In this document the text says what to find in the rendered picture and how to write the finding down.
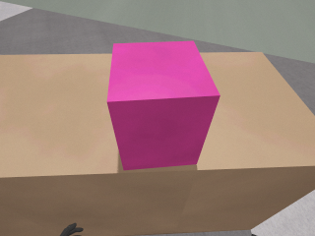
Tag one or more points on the carton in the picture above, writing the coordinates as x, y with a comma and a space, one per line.
161, 100

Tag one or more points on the left robot hand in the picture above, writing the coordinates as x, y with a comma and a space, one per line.
71, 229

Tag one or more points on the pedestal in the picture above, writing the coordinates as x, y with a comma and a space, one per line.
60, 163

